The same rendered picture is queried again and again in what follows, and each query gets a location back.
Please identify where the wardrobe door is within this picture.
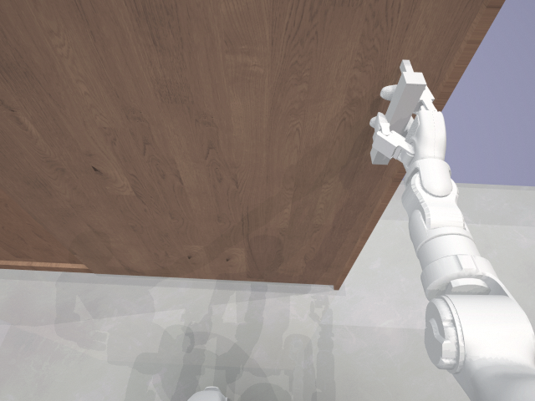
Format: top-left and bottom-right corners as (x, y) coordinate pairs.
(0, 0), (484, 285)
(0, 189), (83, 264)

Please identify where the robot right upper arm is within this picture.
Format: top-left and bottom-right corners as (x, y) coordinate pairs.
(425, 295), (535, 401)

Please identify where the left robot shin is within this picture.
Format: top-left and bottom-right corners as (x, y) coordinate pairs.
(204, 387), (222, 393)

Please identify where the handle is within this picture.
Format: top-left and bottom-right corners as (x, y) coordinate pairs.
(370, 59), (426, 165)

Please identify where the right robot hand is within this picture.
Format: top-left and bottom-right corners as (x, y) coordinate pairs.
(369, 84), (446, 172)

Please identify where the robot right forearm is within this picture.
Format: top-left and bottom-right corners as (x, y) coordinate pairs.
(401, 158), (535, 349)

